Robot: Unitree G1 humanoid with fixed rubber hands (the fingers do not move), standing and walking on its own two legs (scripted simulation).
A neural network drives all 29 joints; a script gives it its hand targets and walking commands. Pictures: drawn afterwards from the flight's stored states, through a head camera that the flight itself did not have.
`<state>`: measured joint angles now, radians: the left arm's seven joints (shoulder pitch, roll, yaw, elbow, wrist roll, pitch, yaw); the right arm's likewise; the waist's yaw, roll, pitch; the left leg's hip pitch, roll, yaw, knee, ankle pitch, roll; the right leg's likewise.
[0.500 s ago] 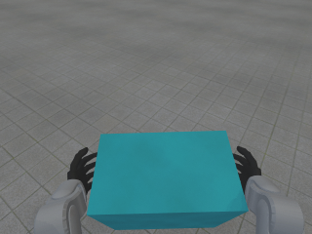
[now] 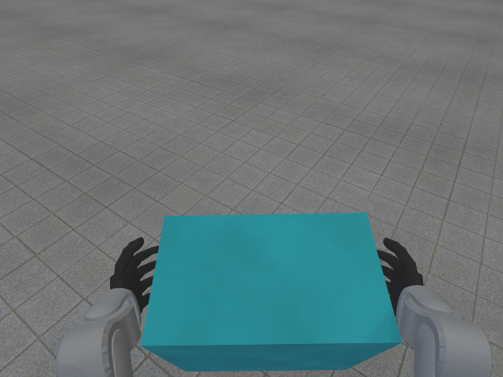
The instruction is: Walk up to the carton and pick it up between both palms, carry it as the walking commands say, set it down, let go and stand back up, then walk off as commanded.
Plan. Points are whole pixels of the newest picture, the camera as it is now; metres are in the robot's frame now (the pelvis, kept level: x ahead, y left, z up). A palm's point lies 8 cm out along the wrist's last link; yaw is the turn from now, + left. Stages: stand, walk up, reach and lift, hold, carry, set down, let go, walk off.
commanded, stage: carry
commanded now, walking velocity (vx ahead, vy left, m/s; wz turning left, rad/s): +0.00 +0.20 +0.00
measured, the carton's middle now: (265, 301) +0.27 +0.00 +0.02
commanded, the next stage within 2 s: none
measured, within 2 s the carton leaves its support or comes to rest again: neither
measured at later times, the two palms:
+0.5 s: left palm (53, 307) +0.21 +0.28 +0.10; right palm (338, 296) +0.23 -0.09 +0.10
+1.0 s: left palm (18, 323) +0.19 +0.31 +0.10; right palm (318, 322) +0.20 -0.06 +0.09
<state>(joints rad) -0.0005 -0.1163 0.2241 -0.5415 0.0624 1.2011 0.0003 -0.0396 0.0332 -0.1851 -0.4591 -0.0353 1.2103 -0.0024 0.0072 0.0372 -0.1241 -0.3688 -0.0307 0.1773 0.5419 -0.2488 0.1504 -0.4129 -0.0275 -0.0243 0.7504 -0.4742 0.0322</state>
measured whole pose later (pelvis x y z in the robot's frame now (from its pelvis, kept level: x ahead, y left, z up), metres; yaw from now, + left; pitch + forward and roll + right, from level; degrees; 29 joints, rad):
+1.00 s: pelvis -0.05 +0.12 +0.00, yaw +2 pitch +4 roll +2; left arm -0.03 -0.10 0.21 -0.51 0.06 1.20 0.00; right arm -0.04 0.03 -0.19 -0.46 -0.04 1.20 0.00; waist -0.01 -0.04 -0.11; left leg -0.40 -0.02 0.13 0.73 -0.38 0.04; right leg -0.35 -0.15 -0.06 0.57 -0.28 0.07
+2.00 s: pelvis -0.11 +0.27 +0.00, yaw +4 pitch +3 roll +0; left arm -0.02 -0.10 0.21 -0.54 0.06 1.20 0.00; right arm -0.03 0.03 -0.18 -0.47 -0.03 1.20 -0.01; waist -0.01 -0.04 -0.09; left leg -0.35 -0.01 0.12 0.51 -0.21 0.01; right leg -0.34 -0.18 -0.09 0.54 -0.25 0.09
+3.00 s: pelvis -0.16 +0.26 +0.00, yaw +0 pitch +2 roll +1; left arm -0.02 -0.09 0.21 -0.53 0.06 1.21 0.00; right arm -0.03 0.03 -0.18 -0.49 -0.04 1.21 -0.01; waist 0.00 -0.01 -0.10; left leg -0.35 0.04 0.18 0.46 -0.14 0.04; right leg -0.31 -0.04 -0.09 0.54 -0.26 -0.01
